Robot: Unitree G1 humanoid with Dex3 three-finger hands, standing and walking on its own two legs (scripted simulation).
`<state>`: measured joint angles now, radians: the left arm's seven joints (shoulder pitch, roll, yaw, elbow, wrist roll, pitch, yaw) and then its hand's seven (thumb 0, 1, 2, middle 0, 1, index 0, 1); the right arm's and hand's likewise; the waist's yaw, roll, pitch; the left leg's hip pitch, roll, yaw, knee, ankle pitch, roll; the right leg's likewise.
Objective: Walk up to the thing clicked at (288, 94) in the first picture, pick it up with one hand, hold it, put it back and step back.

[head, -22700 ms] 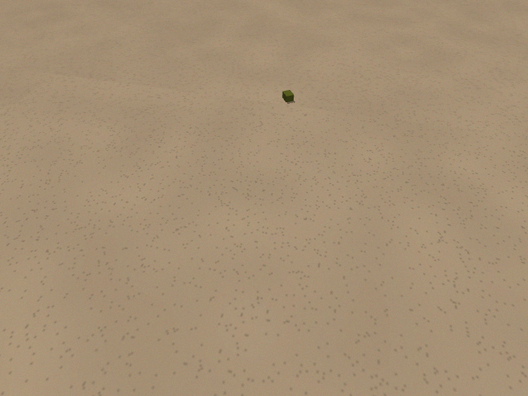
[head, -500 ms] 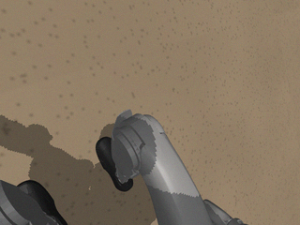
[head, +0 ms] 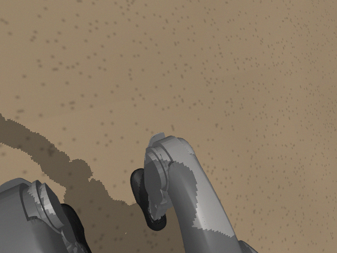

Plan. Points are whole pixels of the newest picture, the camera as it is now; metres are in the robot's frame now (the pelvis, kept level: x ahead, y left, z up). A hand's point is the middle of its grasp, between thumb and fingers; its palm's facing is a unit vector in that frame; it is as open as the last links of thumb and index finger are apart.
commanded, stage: settle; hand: left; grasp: from above
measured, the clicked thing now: out of the picture +0.49 +0.37 -0.24
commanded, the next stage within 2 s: lift in 0.38 s
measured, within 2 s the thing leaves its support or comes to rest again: neither
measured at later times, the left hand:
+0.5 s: hand out of the picture +0.48 +0.36 -0.15, palm faces -0.24 -0.34 -0.91, open 9.6 cm
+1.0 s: hand out of the picture +0.43 +0.37 -0.06, palm faces -0.24 -0.33 -0.91, open 9.6 cm
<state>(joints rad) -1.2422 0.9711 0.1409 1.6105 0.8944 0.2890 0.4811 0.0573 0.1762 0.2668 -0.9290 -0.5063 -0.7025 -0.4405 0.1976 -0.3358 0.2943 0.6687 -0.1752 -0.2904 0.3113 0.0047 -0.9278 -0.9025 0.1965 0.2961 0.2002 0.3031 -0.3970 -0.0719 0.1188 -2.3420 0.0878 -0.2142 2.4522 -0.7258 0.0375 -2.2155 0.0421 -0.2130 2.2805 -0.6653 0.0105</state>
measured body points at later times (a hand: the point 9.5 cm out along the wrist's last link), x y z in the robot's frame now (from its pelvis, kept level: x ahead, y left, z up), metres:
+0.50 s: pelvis +0.00 -0.01 -0.01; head +0.26 +0.07 +0.35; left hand +0.49 +0.38 -0.10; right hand +0.02 -0.26 -0.09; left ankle +0.06 +0.12 -0.30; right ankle +0.11 -0.11 -0.30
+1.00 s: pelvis +0.00 -0.01 +0.04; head +0.21 +0.06 +0.43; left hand +0.44 +0.39 +0.00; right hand +0.06 -0.27 -0.07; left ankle +0.06 +0.12 -0.30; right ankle +0.11 -0.11 -0.30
